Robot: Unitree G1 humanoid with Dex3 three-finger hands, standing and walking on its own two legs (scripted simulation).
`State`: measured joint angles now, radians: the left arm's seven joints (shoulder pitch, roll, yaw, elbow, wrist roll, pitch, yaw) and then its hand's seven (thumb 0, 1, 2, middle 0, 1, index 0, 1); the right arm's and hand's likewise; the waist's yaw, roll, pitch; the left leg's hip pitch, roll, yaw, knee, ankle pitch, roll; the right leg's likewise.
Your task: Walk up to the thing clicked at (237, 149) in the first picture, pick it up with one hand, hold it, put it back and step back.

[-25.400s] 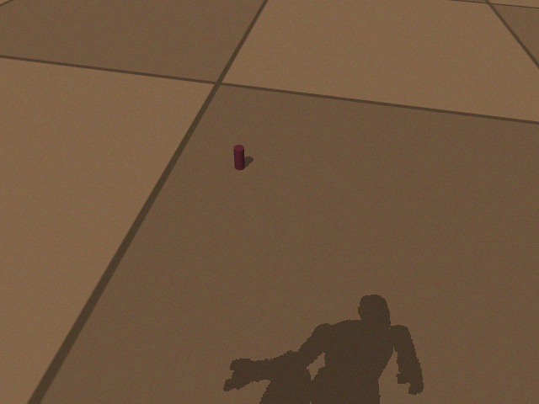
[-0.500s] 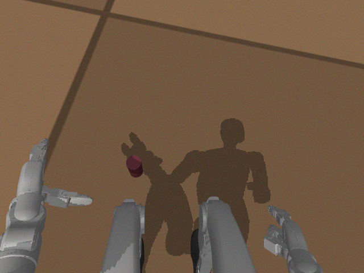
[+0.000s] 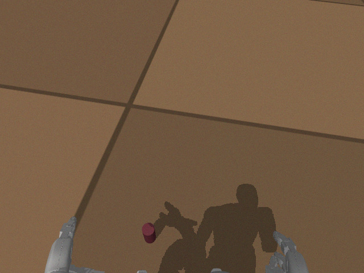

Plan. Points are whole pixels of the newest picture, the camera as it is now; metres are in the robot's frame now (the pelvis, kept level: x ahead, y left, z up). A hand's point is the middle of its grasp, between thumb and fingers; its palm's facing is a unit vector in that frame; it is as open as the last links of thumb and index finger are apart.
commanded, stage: home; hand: left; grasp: from the side
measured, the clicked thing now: (149, 233) +0.40 +0.12 -0.64
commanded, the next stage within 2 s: stand in 1.70 s
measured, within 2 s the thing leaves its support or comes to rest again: neither
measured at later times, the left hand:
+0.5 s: hand (89, 268) +0.17 +0.18 -0.04, palm faces +0.11 -0.95 -0.28, open 16.9 cm
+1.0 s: hand (93, 271) +0.16 +0.17 -0.04, palm faces +0.11 -0.95 -0.28, open 17.1 cm
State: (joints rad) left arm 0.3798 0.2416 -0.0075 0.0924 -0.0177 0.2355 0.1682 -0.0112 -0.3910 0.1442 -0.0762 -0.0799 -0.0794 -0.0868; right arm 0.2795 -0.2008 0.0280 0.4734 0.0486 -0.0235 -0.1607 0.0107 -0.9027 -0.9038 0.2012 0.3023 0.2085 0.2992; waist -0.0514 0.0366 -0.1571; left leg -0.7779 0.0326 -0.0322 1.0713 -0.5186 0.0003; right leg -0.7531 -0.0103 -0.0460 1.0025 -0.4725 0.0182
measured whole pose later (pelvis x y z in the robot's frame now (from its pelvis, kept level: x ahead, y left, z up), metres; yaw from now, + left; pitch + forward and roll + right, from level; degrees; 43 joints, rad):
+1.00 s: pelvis +0.00 -0.01 +0.02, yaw +1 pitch +7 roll -2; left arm 0.45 0.20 -0.01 0.03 -0.01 0.25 0.14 -0.01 -0.47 0.10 -0.06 -0.07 -0.07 -0.07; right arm 0.27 -0.21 0.02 0.51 0.01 -0.12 -0.17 0.01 -0.91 -0.90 0.20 0.30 0.21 0.30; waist -0.03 0.03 -0.10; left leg -0.61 0.03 -0.04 0.95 -0.47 -0.01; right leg -0.59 -0.01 -0.05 0.90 -0.43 0.00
